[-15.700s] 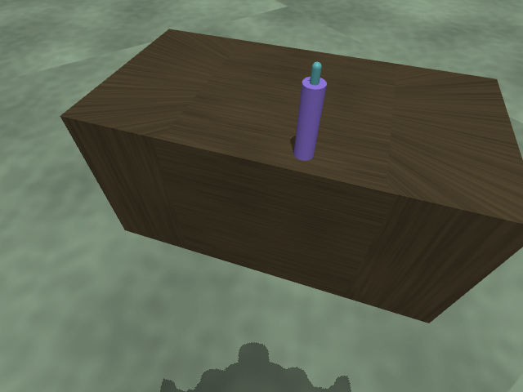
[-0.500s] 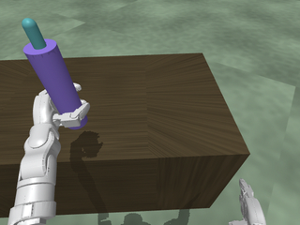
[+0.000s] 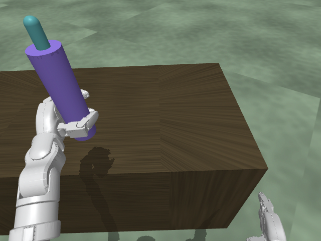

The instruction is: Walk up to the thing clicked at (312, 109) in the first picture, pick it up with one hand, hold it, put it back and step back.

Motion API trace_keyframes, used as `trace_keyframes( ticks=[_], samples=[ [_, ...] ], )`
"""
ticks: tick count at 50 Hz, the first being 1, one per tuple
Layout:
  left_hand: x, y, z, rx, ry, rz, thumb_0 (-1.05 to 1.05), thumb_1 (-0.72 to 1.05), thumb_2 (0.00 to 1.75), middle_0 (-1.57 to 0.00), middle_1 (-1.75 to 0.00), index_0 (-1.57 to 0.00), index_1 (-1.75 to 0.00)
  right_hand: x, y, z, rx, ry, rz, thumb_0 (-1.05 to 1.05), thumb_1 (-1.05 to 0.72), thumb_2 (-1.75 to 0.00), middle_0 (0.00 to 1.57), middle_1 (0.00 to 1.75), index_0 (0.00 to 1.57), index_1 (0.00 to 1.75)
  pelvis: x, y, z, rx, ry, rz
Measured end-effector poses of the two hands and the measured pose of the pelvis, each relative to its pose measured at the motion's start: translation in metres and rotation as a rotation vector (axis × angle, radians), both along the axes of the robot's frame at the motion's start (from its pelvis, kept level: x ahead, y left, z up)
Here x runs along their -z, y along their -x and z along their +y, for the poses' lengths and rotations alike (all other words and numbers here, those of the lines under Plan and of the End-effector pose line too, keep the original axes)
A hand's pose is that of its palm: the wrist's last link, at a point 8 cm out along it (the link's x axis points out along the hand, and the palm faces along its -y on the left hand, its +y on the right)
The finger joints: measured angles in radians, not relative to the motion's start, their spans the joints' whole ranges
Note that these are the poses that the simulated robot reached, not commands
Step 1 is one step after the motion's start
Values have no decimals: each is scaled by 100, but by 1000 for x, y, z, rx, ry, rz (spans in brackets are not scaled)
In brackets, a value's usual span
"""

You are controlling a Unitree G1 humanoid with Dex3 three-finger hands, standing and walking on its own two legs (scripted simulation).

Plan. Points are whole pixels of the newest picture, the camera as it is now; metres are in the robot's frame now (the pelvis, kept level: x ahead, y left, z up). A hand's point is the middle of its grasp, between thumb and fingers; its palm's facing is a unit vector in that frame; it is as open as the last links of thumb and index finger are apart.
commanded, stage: hold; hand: left
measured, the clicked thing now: (63, 88) +0.35 +0.18 +0.25
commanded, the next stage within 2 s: none
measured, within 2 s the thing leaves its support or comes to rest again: neither
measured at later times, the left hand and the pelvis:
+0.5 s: hand (79, 109) +0.34 +0.17 +0.20, palm faces +0.14 -0.99 +0.01, open 7.8 cm; pelvis +0.01 +0.00 +0.00, yaw +0 degrees
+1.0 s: hand (77, 105) +0.35 +0.17 +0.21, palm faces +0.15 -0.99 +0.01, open 7.8 cm; pelvis +0.01 +0.00 +0.01, yaw +0 degrees
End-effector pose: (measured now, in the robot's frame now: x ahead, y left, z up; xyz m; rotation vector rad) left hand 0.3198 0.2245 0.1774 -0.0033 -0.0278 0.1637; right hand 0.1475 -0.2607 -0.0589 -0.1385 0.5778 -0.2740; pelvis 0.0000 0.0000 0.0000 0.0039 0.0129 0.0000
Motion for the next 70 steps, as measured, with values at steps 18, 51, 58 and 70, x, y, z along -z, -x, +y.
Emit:
trace_keyframes(
  ticks=[18,51,58,70],
  samples=[
    [-17,1,-3,18,3,-8,-2,-11,109,-84,-106,-84,-105,1,-8,5,-3,-15,-3,-1,53,-5,5,5,5,5,-4,-7,4,2,3,-11],
    [-32,3,-6,17,8,-1,-2,-11,109,-84,-106,-84,-105,-4,-15,1,-14,-26,-27,-1,54,-5,5,5,5,5,-7,-7,-1,-8,0,-29],
    [-27,7,-4,12,13,15,-2,-11,109,-84,-106,-84,-105,-4,-7,0,-12,-26,-18,-1,54,-5,5,5,5,5,-8,-3,0,-4,0,-33],
    [-35,14,-1,12,3,-11,-2,-11,109,-84,-106,-84,-105,-2,-3,0,-6,-21,-16,-1,54,-5,5,5,5,5,-8,3,2,-5,3,-42]
  ],
)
